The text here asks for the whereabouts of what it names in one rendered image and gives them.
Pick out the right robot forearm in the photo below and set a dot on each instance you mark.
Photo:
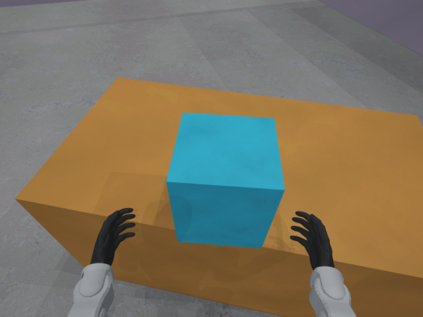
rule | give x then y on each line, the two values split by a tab
329	297

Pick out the right robot hand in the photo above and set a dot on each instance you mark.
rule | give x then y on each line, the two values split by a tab
317	244

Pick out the left robot forearm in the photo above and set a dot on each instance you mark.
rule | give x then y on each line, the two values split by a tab
93	294

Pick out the carton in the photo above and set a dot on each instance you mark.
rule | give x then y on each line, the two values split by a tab
225	180

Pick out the pedestal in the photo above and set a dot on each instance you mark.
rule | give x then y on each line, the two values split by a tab
359	171

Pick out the left robot hand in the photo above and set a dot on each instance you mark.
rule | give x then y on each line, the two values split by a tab
108	238

